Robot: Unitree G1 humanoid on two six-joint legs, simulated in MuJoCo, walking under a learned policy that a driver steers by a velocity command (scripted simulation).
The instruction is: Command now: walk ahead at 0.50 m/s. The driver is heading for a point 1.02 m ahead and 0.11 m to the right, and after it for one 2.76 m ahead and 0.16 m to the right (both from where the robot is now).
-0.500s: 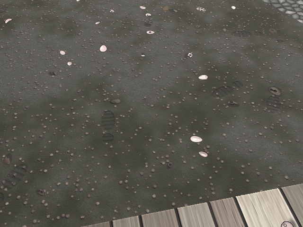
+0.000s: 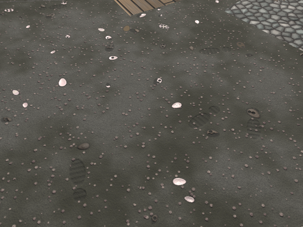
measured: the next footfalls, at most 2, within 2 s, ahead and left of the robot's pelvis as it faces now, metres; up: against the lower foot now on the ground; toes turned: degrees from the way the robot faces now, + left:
right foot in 0.10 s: +0.22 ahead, -0.14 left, +0.00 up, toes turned -3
left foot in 0.64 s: +0.53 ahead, +0.08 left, -0.16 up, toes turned +2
